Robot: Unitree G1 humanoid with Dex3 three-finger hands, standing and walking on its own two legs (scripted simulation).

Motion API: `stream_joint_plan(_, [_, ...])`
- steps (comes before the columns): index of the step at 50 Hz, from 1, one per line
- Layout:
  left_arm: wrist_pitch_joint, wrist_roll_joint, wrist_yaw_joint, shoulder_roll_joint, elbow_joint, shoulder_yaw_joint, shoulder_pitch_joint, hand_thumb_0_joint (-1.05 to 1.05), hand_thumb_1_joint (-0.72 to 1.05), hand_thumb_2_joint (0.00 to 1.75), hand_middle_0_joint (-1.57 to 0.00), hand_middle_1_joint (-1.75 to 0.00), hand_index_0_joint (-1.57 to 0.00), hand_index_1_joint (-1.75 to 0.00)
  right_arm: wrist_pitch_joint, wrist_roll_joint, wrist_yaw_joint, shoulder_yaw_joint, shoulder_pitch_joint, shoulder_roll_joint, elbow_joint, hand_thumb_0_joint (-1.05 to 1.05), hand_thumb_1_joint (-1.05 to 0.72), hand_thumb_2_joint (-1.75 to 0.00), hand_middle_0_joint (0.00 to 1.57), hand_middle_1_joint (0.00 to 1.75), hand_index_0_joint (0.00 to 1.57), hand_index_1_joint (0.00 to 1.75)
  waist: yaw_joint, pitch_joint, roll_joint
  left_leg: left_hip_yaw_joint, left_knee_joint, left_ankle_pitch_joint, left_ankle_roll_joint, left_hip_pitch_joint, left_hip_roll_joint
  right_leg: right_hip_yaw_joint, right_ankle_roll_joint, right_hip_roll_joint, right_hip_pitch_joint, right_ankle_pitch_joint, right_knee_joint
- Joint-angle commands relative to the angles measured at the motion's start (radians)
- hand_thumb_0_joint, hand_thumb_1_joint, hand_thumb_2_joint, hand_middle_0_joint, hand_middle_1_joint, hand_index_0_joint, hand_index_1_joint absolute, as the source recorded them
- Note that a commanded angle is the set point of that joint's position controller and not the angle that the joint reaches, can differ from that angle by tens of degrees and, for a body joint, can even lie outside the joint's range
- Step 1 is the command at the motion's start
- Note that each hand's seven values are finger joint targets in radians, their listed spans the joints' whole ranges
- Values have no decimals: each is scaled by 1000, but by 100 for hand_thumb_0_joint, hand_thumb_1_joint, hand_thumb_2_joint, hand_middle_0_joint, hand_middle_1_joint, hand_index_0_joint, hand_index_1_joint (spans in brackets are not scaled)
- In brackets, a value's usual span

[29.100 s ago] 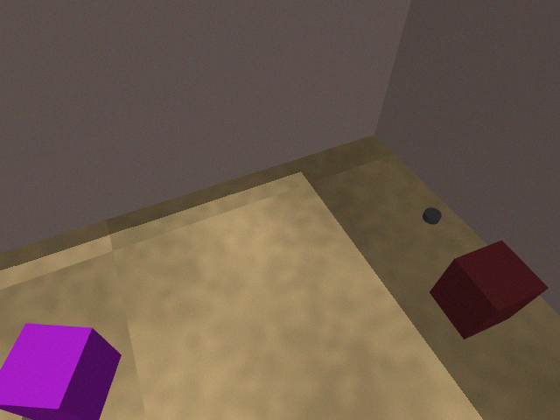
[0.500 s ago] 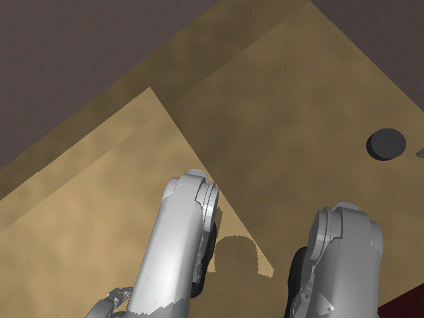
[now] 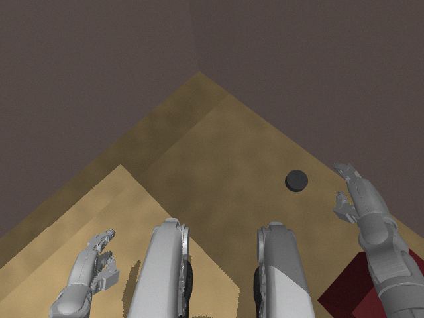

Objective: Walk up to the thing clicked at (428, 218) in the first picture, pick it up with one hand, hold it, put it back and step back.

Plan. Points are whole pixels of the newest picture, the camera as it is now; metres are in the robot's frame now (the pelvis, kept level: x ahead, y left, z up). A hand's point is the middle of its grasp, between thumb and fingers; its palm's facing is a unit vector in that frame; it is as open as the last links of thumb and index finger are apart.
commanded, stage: home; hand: right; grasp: from above
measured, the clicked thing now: (296, 181) +0.50 -0.25 -0.49
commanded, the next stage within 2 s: none
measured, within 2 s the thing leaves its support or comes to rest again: neither
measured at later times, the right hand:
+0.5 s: hand (382, 231) +0.25 -0.19 +0.11, palm faces +0.09 +0.97 -0.23, open 7.4 cm
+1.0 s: hand (410, 252) +0.23 -0.18 +0.16, palm faces +0.11 +0.97 -0.20, open 7.4 cm
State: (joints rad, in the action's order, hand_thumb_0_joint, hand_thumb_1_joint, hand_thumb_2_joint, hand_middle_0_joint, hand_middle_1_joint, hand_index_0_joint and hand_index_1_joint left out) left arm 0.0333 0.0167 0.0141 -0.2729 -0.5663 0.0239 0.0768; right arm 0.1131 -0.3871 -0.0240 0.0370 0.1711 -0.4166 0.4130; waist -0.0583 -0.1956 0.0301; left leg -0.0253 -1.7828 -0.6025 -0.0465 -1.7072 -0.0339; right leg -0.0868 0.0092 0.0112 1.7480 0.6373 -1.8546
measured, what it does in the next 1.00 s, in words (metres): rises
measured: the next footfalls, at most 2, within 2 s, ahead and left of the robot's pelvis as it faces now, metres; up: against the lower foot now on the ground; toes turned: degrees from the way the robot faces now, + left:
none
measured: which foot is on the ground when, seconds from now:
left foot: down 0.00-1.00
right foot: down 0.00-1.00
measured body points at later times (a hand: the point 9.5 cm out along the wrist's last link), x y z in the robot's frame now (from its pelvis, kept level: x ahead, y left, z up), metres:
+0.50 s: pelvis +0.06 +0.00 +0.17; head +0.11 -0.01 +0.62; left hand +0.21 +0.24 +0.09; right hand +0.24 -0.24 +0.13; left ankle +0.09 +0.15 -0.47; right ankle +0.08 -0.12 -0.47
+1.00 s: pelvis +0.08 +0.01 +0.21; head +0.10 +0.01 +0.66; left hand +0.26 +0.24 +0.15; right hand +0.22 -0.23 +0.18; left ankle +0.09 +0.15 -0.47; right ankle +0.08 -0.12 -0.47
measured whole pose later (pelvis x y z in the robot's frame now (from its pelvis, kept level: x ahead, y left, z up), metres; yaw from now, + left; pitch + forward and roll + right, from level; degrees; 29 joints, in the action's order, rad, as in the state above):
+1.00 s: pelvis +0.08 +0.01 +0.21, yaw -3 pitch +10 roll +2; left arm 0.25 0.00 -0.19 -0.22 -0.52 -0.03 0.26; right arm 0.46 0.05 -0.01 0.03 -0.49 -0.21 -0.13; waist -0.03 -0.15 0.04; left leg -0.05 -0.95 -0.46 -0.03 -0.66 -0.03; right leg -0.06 0.02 0.04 0.70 0.48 -1.01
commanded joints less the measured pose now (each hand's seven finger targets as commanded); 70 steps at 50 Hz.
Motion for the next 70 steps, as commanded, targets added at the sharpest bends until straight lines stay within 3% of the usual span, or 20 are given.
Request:
stream_joint_plan(1, [51, 15, -36, -142, 103, 51, 52, 0, 90, 90, -20, -30, -20, -30, 28, 111, -52, 78, 85, -140, -277, 0, -90, -90, 20, 30, 20, 30, -29, -435, 115, -19, 325, 33, 70, 357, 26, -4, -30, -5, -487, 10, 411])
stream_joint_plan(2, [56, 14, -42, -138, 112, 49, 48, 0, 90, 90, -20, -30, -20, -30, 41, 138, -54, 76, 72, -124, -304, 0, -90, -90, 20, 30, 20, 30, -37, -428, 116, -17, 352, 29, 69, 373, 25, -5, -30, -4, -517, 15, 435])
stream_joint_plan(6, [76, 23, -65, -121, 143, 33, 39, 0, 90, 90, -20, -30, -20, -30, 105, 242, -59, 81, -68, -89, -386, 0, -90, -90, 20, 30, 20, 30, -26, -402, 101, -11, 450, 23, 65, 481, 29, -20, -27, -2, -628, 22, 535])
stream_joint_plan(9, [90, 28, -86, -105, 152, 19, 56, 0, 90, 90, -20, -30, -20, -30, 155, 296, -63, 63, -150, -40, -442, 0, -90, -90, 20, 30, 20, 30, -31, -364, 81, -4, 534, 38, 62, 569, 30, -18, -26, -2, -703, 8, 603])
stream_joint_plan(14, [119, 33, -130, -80, 151, -6, 92, 0, 90, 90, -20, -30, -20, -30, 223, 384, -73, 82, -284, 14, -500, 0, -90, -90, 20, 30, 20, 30, -26, -285, 53, -6, 657, 123, 56, 730, 36, -26, -21, 0, -804, -87, 715])
stream_joint_plan(21, [167, 23, -185, -64, 166, -16, 150, 0, 90, 90, -20, -30, -20, -30, 276, 444, -65, 88, -470, 73, -578, 0, -90, -90, 20, 30, 20, 30, -9, -195, 34, -15, 813, 252, 53, 929, 43, 2, -15, -2, -966, -256, 848])
stream_joint_plan(24, [187, 18, -199, -56, 183, -17, 162, 0, 90, 90, -20, -30, -20, -30, 291, 454, -56, 80, -525, 85, -655, 0, -90, -90, 20, 30, 20, 30, 5, -149, 46, -22, 886, 257, 50, 995, 46, 14, -15, -5, -1025, -262, 918])
stream_joint_plan(29, [212, 9, -210, -49, 201, -14, 170, 0, 90, 90, -20, -30, -20, -30, 312, 448, -40, 64, -641, 99, -723, 0, -90, -90, 20, 30, 20, 30, 13, -109, 49, -42, 940, 335, 49, 1072, 57, 31, -11, -8, -1103, -366, 971])
stream_joint_plan(32, [223, 4, -214, -49, 202, -11, 169, 0, 90, 90, -20, -30, -20, -30, 319, 444, -27, 49, -674, 114, -723, 0, -90, -90, 20, 30, 20, 30, 7, -57, 7, -46, 979, 313, 47, 1082, 59, 37, -17, -12, -1114, -350, 992])
stream_joint_plan(39, [257, -7, -215, -62, 200, -4, 146, 0, 90, 90, -20, -30, -20, -30, 314, 441, 2, 49, -627, 106, -715, 0, -90, -90, 20, 30, 20, 30, 0, 18, -41, -49, 1023, 236, 34, 1076, 50, 50, -28, -21, -1104, -266, 1017])
stream_joint_plan(41, [265, -10, -214, -65, 195, -1, 143, 0, 90, 90, -20, -30, -20, -30, 308, 437, 7, 57, -614, 100, -714, 0, -90, -90, 20, 30, 20, 30, 1, 13, -22, -48, 1020, 226, 35, 1070, 49, 53, -25, -20, -1115, -257, 1021])
stream_joint_plan(46, [276, -12, -211, -67, 192, 3, 141, 0, 90, 90, -20, -30, -20, -30, 296, 431, 6, 63, -623, 87, -751, 0, -90, -90, 20, 30, 20, 30, 11, -62, 15, -44, 995, 319, 38, 1113, 47, 57, -21, -22, -1156, -350, 1003])
stream_joint_plan(70, [273, -12, -213, -71, 174, 4, 137, 0, 90, 90, -20, -30, -20, -30, 295, 435, -1, 58, -647, 95, -721, 0, -90, -90, 20, 30, 20, 30, 21, -49, 5, -53, 988, 334, 39, 1118, 54, 49, -17, -12, -1152, -369, 1010])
